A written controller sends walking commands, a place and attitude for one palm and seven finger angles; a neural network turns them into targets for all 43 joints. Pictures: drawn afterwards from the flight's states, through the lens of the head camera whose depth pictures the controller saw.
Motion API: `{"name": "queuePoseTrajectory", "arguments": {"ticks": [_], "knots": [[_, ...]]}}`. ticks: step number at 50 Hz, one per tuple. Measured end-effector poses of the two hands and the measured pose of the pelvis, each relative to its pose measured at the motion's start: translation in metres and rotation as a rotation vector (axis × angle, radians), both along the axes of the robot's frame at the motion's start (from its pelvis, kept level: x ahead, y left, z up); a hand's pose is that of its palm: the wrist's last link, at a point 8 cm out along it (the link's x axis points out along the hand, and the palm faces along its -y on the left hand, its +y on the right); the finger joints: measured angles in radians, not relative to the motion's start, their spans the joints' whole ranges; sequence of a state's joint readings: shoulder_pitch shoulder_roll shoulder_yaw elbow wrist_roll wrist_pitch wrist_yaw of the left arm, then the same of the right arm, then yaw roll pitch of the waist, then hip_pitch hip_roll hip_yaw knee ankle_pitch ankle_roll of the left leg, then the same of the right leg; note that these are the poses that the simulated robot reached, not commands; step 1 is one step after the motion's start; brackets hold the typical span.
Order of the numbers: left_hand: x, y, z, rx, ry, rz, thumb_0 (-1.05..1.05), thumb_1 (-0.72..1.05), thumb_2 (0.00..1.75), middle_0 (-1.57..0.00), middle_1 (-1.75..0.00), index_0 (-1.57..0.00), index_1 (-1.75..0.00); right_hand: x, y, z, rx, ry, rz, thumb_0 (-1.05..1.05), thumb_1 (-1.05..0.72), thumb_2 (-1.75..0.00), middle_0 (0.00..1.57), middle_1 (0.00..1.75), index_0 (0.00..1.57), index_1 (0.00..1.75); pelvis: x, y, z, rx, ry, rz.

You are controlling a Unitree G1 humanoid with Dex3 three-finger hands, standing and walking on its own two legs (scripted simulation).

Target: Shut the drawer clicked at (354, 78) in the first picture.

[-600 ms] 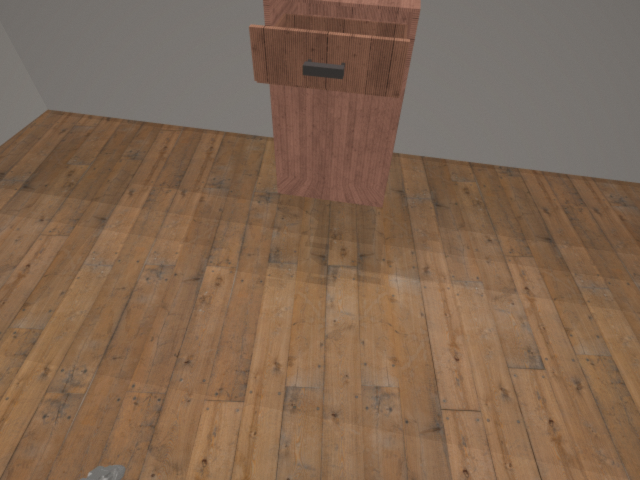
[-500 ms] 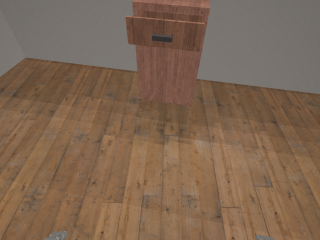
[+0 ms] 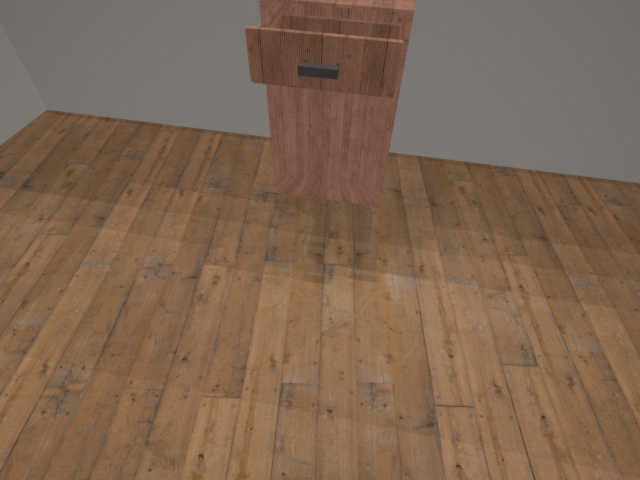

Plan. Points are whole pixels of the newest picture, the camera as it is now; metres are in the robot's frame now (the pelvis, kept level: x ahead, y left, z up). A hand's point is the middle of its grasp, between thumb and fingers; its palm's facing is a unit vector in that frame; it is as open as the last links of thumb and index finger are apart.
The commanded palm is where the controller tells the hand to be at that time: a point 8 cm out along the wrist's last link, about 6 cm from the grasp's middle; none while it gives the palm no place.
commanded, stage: stand and wait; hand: left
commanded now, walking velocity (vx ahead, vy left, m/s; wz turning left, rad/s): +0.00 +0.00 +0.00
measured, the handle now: (319, 67) +1.20 +0.06 -0.02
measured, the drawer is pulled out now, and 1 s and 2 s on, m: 0.23 0.23 0.23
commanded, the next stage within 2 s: look at it before walking up in 0.22 s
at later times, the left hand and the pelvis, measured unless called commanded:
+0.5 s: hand out of the picture +0.08 +0.24 -0.15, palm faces -0.04 -0.94 -0.34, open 7.4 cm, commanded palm none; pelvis -0.01 +0.00 +0.00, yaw +0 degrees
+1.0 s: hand out of the picture +0.06 +0.25 -0.16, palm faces -0.03 -0.94 -0.34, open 7.4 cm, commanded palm none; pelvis +0.00 +0.00 +0.00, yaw +0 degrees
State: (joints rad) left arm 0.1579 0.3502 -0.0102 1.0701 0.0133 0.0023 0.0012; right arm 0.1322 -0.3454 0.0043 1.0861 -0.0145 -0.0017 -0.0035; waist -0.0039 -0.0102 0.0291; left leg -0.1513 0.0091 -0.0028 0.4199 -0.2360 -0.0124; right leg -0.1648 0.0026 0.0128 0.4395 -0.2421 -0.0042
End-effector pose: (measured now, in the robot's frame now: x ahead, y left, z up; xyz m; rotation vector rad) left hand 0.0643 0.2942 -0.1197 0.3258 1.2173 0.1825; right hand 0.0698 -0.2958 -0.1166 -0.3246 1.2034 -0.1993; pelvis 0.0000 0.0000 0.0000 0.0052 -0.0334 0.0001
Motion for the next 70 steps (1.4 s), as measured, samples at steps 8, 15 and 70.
{"name": "queuePoseTrajectory", "arguments": {"ticks": [8, 15, 70], "knots": [[-0.001, -0.001, 0.002, 0.005, -0.001, -0.002, 0.00, 0.91, 0.90, -0.20, -0.30, -0.20, -0.30, -0.012, -0.002, -0.002, 0.007, 0.023, -0.010, 0.00, -0.91, -0.90, 0.20, 0.30, 0.21, 0.30, -0.003, -0.002, 0.001, 0.000, -0.001, -0.001], [0.004, -0.004, 0.004, 0.001, -0.022, -0.008, 0.00, 0.91, 0.90, -0.20, -0.30, -0.20, -0.30, -0.011, 0.000, -0.002, 0.015, 0.012, -0.007, 0.00, -0.91, -0.90, 0.20, 0.30, 0.21, 0.30, -0.005, -0.003, 0.002, 0.000, -0.002, 0.000], [0.031, -0.053, -0.040, -0.201, 0.219, -0.007, 0.01, 0.91, 0.90, -0.20, -0.30, -0.20, -0.30, -0.095, 0.110, -0.017, 0.162, 0.303, -0.278, 0.00, -0.91, -0.90, 0.20, 0.30, 0.20, 0.30, 0.090, 0.015, -0.006, -0.014, 0.020, -0.089]]}}
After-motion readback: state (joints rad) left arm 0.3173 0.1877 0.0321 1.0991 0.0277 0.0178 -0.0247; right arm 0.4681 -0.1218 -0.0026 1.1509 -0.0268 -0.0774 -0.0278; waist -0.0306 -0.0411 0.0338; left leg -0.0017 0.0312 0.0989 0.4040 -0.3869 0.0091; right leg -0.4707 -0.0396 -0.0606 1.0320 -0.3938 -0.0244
